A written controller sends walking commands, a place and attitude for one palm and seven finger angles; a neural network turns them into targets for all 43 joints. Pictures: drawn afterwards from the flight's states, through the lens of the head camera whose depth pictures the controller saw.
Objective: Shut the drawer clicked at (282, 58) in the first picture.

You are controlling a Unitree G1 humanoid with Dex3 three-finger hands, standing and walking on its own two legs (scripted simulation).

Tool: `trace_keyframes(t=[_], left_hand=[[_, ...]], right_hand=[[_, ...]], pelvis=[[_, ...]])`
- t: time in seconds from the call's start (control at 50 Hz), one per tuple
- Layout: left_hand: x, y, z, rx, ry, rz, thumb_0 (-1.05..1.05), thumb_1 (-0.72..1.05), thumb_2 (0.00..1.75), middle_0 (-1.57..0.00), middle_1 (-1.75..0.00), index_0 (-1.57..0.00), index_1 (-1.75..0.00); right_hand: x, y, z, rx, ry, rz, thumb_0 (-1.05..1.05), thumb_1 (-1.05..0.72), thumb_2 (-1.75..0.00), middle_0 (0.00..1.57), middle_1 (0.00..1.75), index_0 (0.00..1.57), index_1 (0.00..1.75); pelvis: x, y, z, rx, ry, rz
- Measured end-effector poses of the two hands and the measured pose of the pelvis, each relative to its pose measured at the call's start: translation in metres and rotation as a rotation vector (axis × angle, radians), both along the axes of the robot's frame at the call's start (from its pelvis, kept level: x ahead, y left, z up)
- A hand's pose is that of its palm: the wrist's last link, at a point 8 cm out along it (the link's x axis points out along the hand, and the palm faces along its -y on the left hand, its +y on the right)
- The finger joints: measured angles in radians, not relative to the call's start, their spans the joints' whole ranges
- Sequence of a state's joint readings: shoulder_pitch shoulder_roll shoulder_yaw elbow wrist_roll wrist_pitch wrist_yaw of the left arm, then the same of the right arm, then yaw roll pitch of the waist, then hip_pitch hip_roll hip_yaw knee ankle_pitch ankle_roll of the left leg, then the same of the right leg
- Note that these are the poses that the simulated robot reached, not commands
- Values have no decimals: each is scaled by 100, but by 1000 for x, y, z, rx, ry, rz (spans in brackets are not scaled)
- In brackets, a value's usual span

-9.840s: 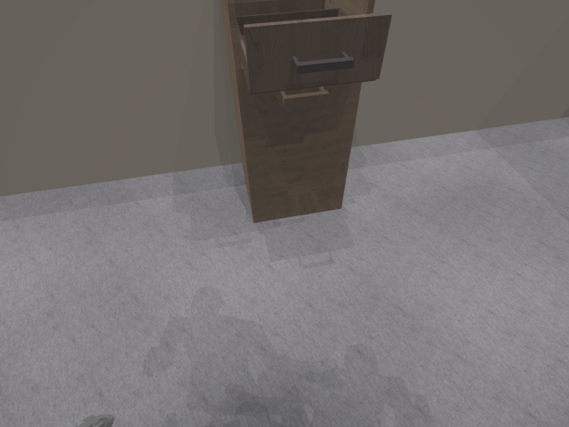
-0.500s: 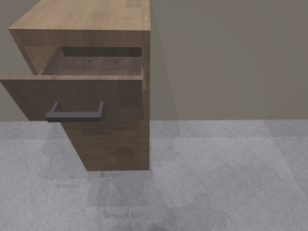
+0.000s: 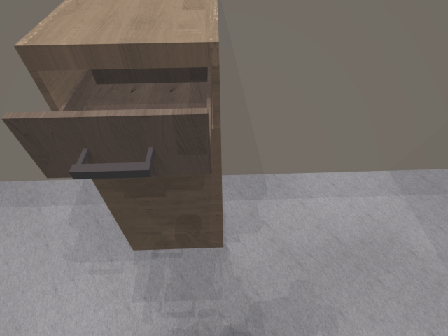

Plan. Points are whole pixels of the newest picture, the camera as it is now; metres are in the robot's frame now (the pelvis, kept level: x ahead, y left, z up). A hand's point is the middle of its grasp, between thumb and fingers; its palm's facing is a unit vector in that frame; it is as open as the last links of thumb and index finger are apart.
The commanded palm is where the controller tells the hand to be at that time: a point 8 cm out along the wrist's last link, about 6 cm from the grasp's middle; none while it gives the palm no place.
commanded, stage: come to a stop and stand still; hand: left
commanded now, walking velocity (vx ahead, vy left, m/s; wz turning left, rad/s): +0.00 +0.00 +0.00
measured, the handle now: (114, 161) +0.42 +0.25 +0.07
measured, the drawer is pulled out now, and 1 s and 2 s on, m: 0.17 0.17 0.17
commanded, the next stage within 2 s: look again from close up in 0.32 s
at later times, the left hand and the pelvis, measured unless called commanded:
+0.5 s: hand out of the picture +0.00 +0.15 -0.17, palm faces +0.02 -0.99 -0.16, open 7.4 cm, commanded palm none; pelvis +0.01 -0.01 +0.00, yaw +0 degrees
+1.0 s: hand out of the picture +0.00 +0.14 -0.17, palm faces +0.03 -0.98 -0.17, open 7.4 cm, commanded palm none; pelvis +0.02 -0.02 +0.00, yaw +0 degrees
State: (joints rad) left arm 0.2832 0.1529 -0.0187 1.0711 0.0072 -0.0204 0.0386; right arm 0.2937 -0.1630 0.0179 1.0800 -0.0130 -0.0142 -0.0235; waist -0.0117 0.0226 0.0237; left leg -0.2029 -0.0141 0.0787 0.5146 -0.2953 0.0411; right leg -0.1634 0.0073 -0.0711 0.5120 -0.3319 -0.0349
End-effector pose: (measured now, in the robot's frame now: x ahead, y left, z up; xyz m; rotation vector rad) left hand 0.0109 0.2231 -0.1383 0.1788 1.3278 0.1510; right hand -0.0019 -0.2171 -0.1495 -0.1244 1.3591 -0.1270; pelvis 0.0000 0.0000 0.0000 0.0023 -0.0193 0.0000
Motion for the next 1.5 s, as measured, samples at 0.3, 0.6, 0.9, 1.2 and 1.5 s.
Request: trace_keyframes(t=[0.3, 0.6, 0.9, 1.2, 1.5], left_hand=[[-9, -9, -4, -33, 51, 11, 1, 91, 90, -19, -30, -20, -30], [-21, -24, -6, -59, 95, 31, 1, 91, 90, -19, -30, -20, -30], [-13, -30, -5, -49, 79, 37, 1, 91, 90, -19, -30, -20, -30], [-12, -36, -2, -34, 65, 38, 1, 91, 90, -19, -30, -20, -30], [-24, -42, -2, -36, 71, 43, 1, 91, 90, -19, -30, -20, -30]], right_hand=[[-3, 0, 6, -7, 41, 0, 0, -92, -90, 20, 30, 20, 30], [5, -6, 7, -20, 53, -1, 1, -92, -90, 20, 30, 20, 30], [6, -11, 6, -12, 63, -2, 1, -92, -90, 20, 30, 20, 30], [4, -20, 5, -5, 58, -10, 0, -92, -90, 20, 30, 20, 30], [0, -29, 6, -10, 49, -4, 0, -91, -90, 20, 30, 20, 30]], pelvis=[[4, -3, 3, 5, 2, -3], [11, -9, 4, 6, 4, -2], [15, -17, 4, 9, 5, 2], [13, -26, 5, 13, 1, -1], [5, -33, 6, 12, -2, 0]])
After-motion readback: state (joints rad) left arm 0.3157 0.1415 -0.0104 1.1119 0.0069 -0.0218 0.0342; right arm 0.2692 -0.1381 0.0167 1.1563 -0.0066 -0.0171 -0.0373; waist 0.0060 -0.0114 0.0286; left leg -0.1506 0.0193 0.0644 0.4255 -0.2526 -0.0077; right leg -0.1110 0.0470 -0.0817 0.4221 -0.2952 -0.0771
